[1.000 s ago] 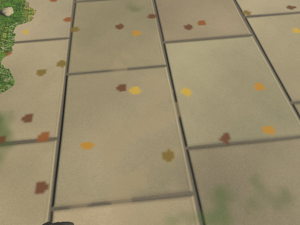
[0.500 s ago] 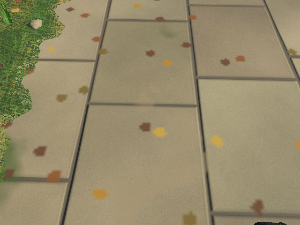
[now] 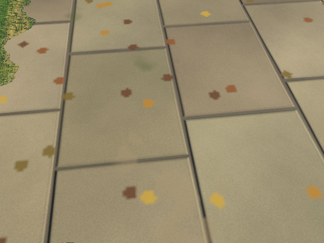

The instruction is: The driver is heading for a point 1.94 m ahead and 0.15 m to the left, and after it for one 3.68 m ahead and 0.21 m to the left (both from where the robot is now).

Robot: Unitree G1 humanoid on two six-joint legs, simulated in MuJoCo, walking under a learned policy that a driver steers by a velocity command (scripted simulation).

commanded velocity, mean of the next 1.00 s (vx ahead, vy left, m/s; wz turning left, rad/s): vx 0.10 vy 0.00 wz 0.24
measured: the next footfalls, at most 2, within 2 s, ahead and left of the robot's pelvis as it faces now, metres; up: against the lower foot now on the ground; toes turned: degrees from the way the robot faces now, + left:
right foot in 0.06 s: +0.23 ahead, -0.13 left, +0.00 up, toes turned +0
left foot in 0.52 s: +0.20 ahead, +0.12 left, +0.00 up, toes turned +17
